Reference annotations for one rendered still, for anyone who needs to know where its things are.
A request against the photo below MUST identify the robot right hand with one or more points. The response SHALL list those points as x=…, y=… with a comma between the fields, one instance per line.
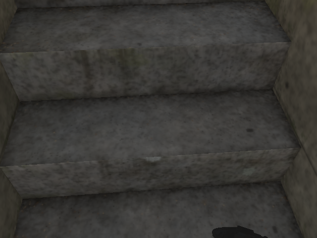
x=235, y=232

